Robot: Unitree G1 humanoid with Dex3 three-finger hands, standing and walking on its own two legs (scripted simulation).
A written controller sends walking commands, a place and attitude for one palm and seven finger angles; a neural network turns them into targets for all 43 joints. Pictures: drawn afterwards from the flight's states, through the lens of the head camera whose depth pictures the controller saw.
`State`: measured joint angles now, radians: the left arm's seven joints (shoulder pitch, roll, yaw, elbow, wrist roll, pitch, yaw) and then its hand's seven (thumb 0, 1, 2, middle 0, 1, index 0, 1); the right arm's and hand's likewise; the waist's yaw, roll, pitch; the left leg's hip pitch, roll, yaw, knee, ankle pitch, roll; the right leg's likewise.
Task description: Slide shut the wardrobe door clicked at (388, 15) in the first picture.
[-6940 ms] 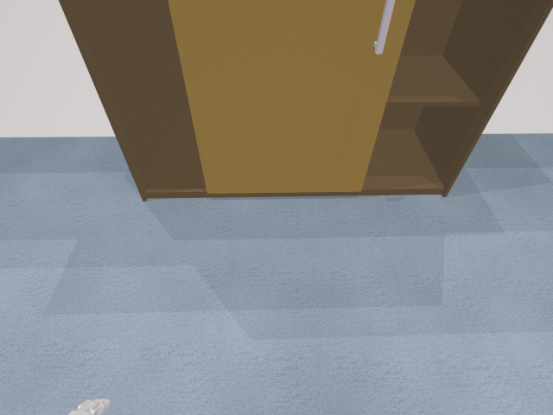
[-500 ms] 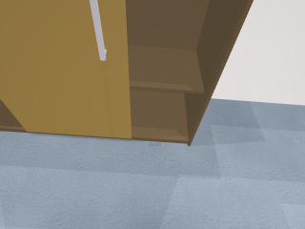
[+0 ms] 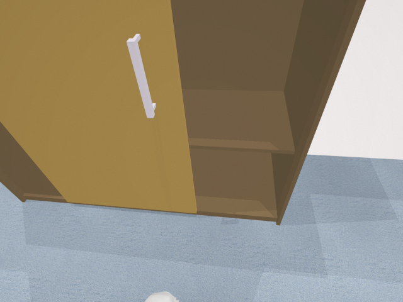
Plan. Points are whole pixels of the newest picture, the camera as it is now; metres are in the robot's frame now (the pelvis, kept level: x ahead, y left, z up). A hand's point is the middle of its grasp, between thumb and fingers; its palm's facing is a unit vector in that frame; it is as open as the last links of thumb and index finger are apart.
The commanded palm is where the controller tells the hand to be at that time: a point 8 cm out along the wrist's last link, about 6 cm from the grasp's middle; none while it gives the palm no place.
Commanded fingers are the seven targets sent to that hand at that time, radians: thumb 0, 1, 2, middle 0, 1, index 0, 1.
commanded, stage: take the last steps up to it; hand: left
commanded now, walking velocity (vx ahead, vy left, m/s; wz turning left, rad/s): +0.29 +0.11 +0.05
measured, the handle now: (144, 79) +0.69 +0.21 +0.11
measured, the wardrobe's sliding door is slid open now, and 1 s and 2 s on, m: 0.44 0.44 0.44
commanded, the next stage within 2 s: come to a stop and stand still in 0.36 s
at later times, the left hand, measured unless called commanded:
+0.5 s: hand (94, 294) +0.18 +0.29 -0.18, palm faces +0.07 -0.97 -0.22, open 7.4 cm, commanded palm none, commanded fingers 0.00 0.90 0.90 -0.20 -0.30 -0.20 -0.30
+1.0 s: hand (105, 261) +0.26 +0.29 -0.19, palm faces +0.04 -0.97 -0.22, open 7.3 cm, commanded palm none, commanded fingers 0.00 0.90 0.90 -0.20 -0.30 -0.20 -0.30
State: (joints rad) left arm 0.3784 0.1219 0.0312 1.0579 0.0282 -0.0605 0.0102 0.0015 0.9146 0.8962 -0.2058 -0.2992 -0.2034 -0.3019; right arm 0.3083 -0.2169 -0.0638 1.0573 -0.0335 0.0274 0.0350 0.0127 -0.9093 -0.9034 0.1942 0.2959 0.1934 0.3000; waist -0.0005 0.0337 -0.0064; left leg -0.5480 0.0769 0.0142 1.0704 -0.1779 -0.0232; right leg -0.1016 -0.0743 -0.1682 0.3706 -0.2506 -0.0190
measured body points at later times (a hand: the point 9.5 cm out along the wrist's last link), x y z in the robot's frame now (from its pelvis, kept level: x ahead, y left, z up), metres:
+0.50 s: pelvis +0.17 +0.10 -0.01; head +0.18 +0.10 +0.44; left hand +0.18 +0.34 -0.16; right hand +0.23 -0.13 -0.16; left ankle +0.18 +0.19 -0.75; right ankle +0.16 +0.00 -0.69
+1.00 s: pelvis +0.19 +0.11 -0.02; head +0.23 +0.11 +0.43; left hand +0.26 +0.34 -0.17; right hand +0.21 -0.13 -0.18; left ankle +0.17 +0.24 -0.75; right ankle +0.25 +0.00 -0.75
